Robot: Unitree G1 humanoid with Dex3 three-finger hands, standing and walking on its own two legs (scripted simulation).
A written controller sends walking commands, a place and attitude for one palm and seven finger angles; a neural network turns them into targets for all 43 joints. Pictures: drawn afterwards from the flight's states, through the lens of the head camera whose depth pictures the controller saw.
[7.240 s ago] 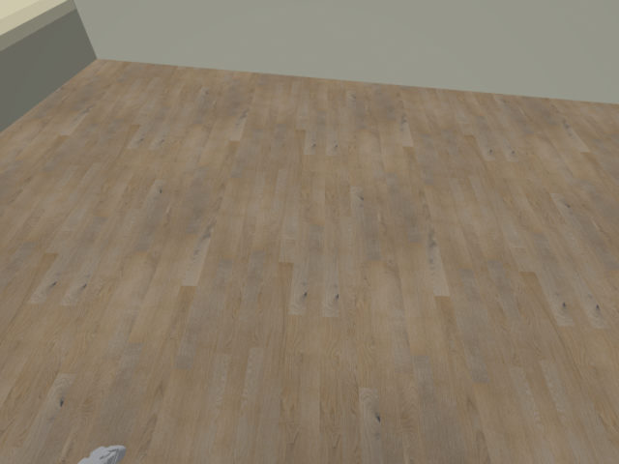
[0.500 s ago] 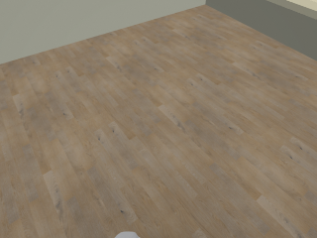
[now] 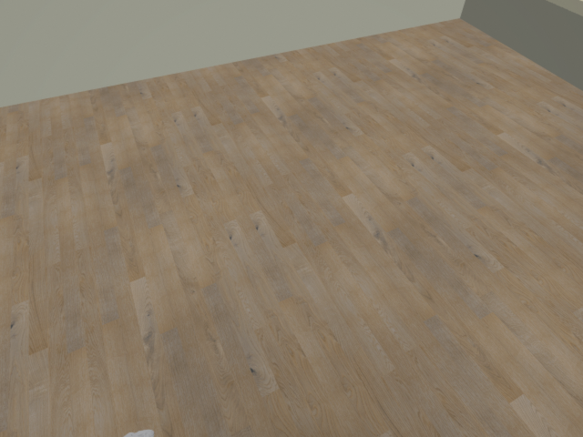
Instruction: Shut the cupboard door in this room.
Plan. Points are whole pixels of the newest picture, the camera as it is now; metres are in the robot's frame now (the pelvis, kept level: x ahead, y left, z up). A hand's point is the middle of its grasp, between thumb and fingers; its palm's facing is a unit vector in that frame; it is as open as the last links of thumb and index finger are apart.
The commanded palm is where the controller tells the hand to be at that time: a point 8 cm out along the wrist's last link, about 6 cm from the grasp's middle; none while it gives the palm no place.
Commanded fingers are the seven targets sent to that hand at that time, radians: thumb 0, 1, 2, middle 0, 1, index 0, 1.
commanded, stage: turn or walk to find it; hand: left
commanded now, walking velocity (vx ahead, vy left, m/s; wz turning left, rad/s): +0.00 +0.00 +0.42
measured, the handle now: out of the picture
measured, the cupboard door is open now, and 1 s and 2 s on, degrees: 40 40 40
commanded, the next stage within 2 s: none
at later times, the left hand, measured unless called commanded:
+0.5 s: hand out of the picture -0.06 +0.23 -0.18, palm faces +0.28 -0.93 -0.24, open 7.4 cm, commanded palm none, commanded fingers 0.00 0.90 0.90 -0.20 -0.30 -0.20 -0.30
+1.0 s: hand out of the picture -0.05 +0.19 -0.14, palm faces +0.42 -0.86 -0.27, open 7.4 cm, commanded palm none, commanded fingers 0.00 0.90 0.90 -0.20 -0.30 -0.20 -0.30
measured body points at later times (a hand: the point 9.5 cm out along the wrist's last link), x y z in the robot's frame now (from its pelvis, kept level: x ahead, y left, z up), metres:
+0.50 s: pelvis -0.04 +0.02 -0.01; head -0.01 +0.04 +0.44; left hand -0.07 +0.28 -0.16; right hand +0.10 -0.22 -0.14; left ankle -0.07 +0.13 -0.73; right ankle +0.00 -0.10 -0.72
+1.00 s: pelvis -0.05 -0.02 +0.01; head -0.01 -0.04 +0.45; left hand -0.07 +0.24 -0.12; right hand +0.10 -0.23 -0.16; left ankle -0.12 +0.10 -0.65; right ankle +0.00 -0.11 -0.73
